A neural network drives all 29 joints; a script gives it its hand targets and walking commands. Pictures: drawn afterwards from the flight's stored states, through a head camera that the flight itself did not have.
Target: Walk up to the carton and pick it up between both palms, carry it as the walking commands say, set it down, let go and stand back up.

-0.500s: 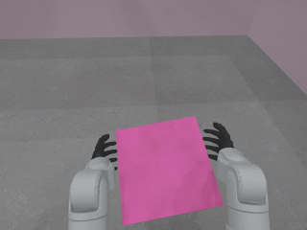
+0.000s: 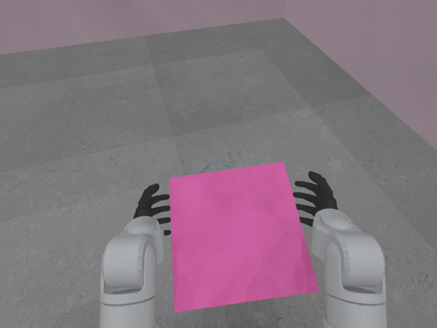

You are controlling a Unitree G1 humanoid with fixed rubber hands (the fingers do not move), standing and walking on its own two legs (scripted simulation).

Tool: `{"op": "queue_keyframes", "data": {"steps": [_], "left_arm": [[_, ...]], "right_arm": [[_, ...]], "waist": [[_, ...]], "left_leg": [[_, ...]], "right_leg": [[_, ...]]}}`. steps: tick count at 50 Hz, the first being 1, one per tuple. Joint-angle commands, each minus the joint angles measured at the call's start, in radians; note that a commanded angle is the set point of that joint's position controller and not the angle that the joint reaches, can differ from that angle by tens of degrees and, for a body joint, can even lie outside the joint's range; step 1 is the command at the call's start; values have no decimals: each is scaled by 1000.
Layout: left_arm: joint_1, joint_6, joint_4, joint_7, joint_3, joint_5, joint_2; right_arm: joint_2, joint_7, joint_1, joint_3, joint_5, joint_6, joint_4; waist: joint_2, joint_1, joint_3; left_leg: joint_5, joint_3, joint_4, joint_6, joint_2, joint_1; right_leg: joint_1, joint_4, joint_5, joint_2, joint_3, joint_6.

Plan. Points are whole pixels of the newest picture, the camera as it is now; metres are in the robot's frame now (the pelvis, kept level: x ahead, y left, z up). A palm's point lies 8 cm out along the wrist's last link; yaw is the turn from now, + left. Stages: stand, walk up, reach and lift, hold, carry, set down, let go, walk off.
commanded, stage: carry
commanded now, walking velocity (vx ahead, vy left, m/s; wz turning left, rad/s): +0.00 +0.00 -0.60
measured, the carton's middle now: (236, 239) +0.28 -0.01 -0.02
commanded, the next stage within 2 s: none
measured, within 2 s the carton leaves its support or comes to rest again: neither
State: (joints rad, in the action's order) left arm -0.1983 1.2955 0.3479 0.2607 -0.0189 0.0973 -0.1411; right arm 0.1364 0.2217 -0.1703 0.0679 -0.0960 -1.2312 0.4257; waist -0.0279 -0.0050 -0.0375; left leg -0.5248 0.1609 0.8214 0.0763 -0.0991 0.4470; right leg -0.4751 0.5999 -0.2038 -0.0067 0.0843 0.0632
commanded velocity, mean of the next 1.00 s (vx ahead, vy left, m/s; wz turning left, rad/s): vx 0.00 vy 0.00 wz -0.60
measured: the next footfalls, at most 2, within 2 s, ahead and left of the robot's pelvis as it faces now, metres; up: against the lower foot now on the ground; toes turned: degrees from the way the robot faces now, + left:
right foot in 0.40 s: +0.02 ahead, -0.12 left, +0.00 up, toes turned -21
left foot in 0.78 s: -0.01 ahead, +0.07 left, +0.00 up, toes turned -20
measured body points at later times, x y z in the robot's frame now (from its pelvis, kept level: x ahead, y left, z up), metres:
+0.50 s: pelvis -0.04 -0.03 -0.01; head -0.03 -0.03 +0.44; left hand +0.27 +0.03 +0.07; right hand +0.18 -0.26 +0.08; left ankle -0.04 +0.11 -0.68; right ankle -0.02 -0.11 -0.72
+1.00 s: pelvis -0.10 -0.03 +0.01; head -0.09 -0.01 +0.46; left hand +0.21 -0.03 +0.10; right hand +0.07 -0.29 +0.11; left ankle -0.05 +0.08 -0.72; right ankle -0.15 -0.15 -0.65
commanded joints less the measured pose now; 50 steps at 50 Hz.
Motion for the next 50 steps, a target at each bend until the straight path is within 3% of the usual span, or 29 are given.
{"op": "queue_keyframes", "data": {"steps": [1, 4, 5, 6, 7, 8, 9, 11, 13, 16, 18, 19, 20, 21, 22, 25, 28, 31, 35, 37, 38, 39, 40, 41, 42, 43, 45, 47, 50], "left_arm": [[-437, -91, 270, -299, 569, -425, -1099], [-416, -105, 292, -287, 579, -416, -1081], [-402, -107, 290, -282, 585, -412, -1074], [-386, -106, 282, -280, 590, -408, -1071], [-381, -104, 275, -279, 590, -401, -1064], [-422, -101, 277, -281, 610, -406, -1061], [-463, -101, 271, -286, 622, -415, -1061], [-473, -100, 272, -295, 627, -436, -1067], [-478, -103, 278, -297, 634, -463, -1083], [-432, -85, 259, -291, 632, -472, -1059], [-395, -68, 214, -289, 614, -463, -1044], [-377, -61, 189, -292, 603, -456, -1032], [-356, -61, 169, -297, 596, -450, -1015], [-356, -59, 159, -297, 597, -448, -1006], [-340, -54, 140, -298, 584, -434, -1009], [-376, -70, 189, -302, 565, -415, -1062], [-444, -110, 296, -298, 568, -417, -1100], [-430, -126, 338, -289, 569, -412, -1083], [-332, -110, 291, -279, 576, -390, -1048], [-335, -104, 292, -278, 592, -400, -1040], [-346, -100, 295, -277, 601, -406, -1031], [-358, -95, 298, -277, 613, -411, -1026], [-363, -90, 297, -282, 621, -414, -1028], [-385, -84, 289, -282, 626, -417, -1023], [-451, -83, 309, -287, 657, -437, -1016], [-478, -79, 291, -295, 663, -442, -1019], [-472, -76, 268, -302, 655, -455, -1032], [-462, -76, 255, -297, 652, -465, -1045], [-433, -63, 249, -284, 644, -463, -1027]], "right_arm": [[1121, -266, -340, -630, 418, 24, 93], [1119, -271, -300, -632, 430, 34, 94], [1110, -273, -295, -626, 427, 38, 96], [1089, -272, -292, -621, 416, 42, 92], [1071, -270, -289, -618, 398, 45, 90], [1070, -271, -300, -613, 385, 50, 88], [1069, -270, -325, -615, 376, 55, 96], [1055, -264, -320, -607, 354, 54, 114], [1041, -260, -346, -604, 360, 56, 144], [1001, -239, -293, -584, 345, 46, 139], [975, -229, -255, -571, 328, 34, 102], [961, -226, -244, -563, 321, 27, 77], [965, -225, -240, -570, 316, 21, 79], [968, -230, -282, -588, 322, 15, 81], [973, -237, -294, -598, 335, 6, 58], [1061, -260, -348, -631, 390, 15, 55], [1136, -270, -420, -666, 446, 45, 141], [1137, -262, -405, -676, 455, 57, 166], [1082, -256, -325, -657, 429, 49, 135], [1069, -254, -295, -639, 414, 45, 122], [1065, -254, -271, -625, 403, 43, 104], [1052, -253, -244, -608, 391, 43, 85], [1037, -252, -245, -599, 379, 45, 76], [1028, -249, -259, -584, 364, 46, 67], [1020, -250, -270, -565, 349, 54, 72], [1024, -248, -275, -559, 336, 55, 69], [1005, -245, -298, -543, 320, 52, 92], [994, -244, -322, -546, 328, 51, 114], [957, -229, -312, -539, 335, 47, 145]], "waist": [[-100, -17, -442], [-70, 0, -499], [4, 10, -516], [188, 13, -485], [340, 6, -422], [369, 8, -372], [316, 11, -330], [166, 10, -257], [163, 10, -247], [225, 11, -289], [172, -6, -355], [83, -20, -375], [-199, -15, -369], [-289, -7, -352], [-197, -13, -343], [-72, -6, -333], [-74, -8, -382], [-75, -15, -417], [-93, -20, -439], [-90, -18, -439], [-83, -7, -448], [5, 6, -458], [221, 7, -420], [381, -2, -333], [371, 5, -296], [256, 4, -239], [101, -6, -182], [127, -2, -178], [270, 10, -228]], "left_leg": [[33, -32, -24, 16, 20, 27], [131, -48, -266, 8, 7, -181], [226, -92, -359, -13, -59, -326], [423, -217, -400, -53, -211, -406], [640, -332, -409, -117, -368, -456], [744, -352, -397, -204, -434, -428], [717, -301, -396, -215, -418, -360], [752, -172, -371, -148, -325, -329], [810, -76, -317, -102, -285, -349], [846, -2, -231, -92, -276, -401], [851, 69, -85, -38, -243, -358], [656, 61, 21, 4, -212, -186], [86, 67, 193, 66, -102, 90], [-190, 0, 278, 70, -60, 201], [-211, -45, 281, 63, -54, 199], [-68, -83, 267, 51, -29, 166], [43, -94, 230, 45, -14, 159], [75, -91, 154, 35, 19, 103], [68, -106, -22, 11, 62, -15], [63, -96, -205, -5, 75, -130], [111, -92, -326, -13, 49, -262], [154, -159, -442, -35, -53, -414], [272, -326, -486, -85, -247, -505], [479, -446, -477, -158, -419, -475], [616, -417, -465, -240, -488, -358], [584, -353, -480, -236, -446, -286], [617, -190, -452, -142, -317, -285], [730, -80, -384, -95, -254, -326], [827, -11, -318, -87, -248, -357]], "right_leg": [[397, -117, 481, 238, -315, 65], [306, -51, 423, 187, -258, 20], [184, -2, 317, 154, -209, -17], [36, 123, 135, 75, -105, -49], [-145, 218, -205, -1, -15, -72], [-201, 318, -386, 5, -8, -71], [-172, 362, -349, 36, -30, -73], [-150, 353, -281, 15, 12, -85], [-130, 293, -243, -4, 43, -89], [-41, 114, -208, -36, 99, -96], [154, -109, -16, -41, 83, -80], [334, -138, 123, 32, -55, -46], [509, -135, 675, 268, -377, 35], [520, -51, 986, 357, -461, 107], [491, -39, 1013, 340, -429, 131], [373, -122, 571, 255, -340, 106], [357, -171, 260, 211, -320, 85], [344, -209, 126, 199, -330, 83], [294, -235, 54, 195, -400, 82], [257, -215, 103, 165, -396, 51], [182, -182, 120, 135, -360, 12], [75, -103, 89, 87, -289, -41], [-82, 52, -68, -9, -162, -94], [-232, 257, -306, -69, -74, -91], [-216, 473, -355, 0, -72, -89], [-193, 559, -304, 17, -75, -100], [-218, 567, -228, 6, -44, -108], [-204, 509, -220, -20, 2, -120], [-114, 354, -224, -41, 61, -132]]}}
